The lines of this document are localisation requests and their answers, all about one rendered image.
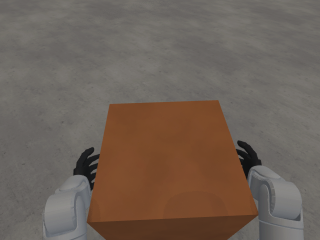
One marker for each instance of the robot left forearm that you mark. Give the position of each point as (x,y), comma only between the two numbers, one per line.
(64,212)

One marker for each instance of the left robot hand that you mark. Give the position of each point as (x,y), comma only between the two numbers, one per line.
(83,168)

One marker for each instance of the robot right forearm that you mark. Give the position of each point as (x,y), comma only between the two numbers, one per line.
(280,208)

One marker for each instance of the carton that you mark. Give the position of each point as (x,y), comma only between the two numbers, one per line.
(169,171)

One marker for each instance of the right robot hand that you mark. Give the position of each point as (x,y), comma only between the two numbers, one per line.
(250,158)

